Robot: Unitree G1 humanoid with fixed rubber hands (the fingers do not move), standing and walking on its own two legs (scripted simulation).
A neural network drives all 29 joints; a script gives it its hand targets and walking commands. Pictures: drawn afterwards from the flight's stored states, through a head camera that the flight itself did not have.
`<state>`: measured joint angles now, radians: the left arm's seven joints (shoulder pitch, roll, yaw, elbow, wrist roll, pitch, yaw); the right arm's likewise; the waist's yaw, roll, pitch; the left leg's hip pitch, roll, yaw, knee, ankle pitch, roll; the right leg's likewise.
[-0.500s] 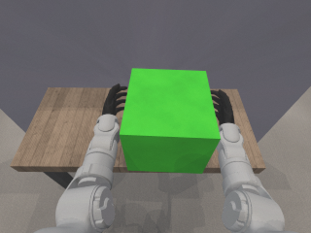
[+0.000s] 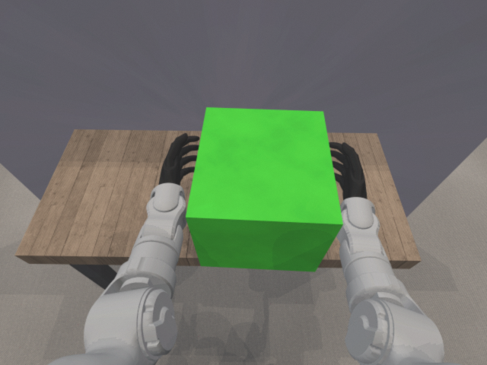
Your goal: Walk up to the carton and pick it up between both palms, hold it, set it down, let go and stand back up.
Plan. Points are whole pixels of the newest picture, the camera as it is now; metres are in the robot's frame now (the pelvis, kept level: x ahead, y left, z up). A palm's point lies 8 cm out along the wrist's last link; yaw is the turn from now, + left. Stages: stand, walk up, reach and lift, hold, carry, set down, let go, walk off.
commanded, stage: set down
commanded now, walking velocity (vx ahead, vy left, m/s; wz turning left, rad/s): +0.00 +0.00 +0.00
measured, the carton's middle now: (261, 190) +0.41 -0.06 +0.00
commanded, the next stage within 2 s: none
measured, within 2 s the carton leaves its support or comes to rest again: neither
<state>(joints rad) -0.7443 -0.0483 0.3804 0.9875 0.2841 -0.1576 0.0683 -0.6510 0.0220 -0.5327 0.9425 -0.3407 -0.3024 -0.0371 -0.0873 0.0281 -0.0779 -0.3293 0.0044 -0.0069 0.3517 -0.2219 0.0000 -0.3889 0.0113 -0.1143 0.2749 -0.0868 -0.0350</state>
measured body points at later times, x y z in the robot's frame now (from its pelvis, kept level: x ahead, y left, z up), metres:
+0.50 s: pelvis -0.01 +0.00 +0.00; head +0.06 -0.01 +0.44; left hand +0.43 +0.10 +0.04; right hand +0.39 -0.22 +0.04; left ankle -0.04 +0.11 -0.75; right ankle +0.02 -0.10 -0.75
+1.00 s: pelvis -0.01 -0.01 +0.00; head +0.06 -0.01 +0.44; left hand +0.43 +0.10 +0.04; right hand +0.39 -0.22 +0.04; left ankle -0.04 +0.11 -0.75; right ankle +0.02 -0.10 -0.75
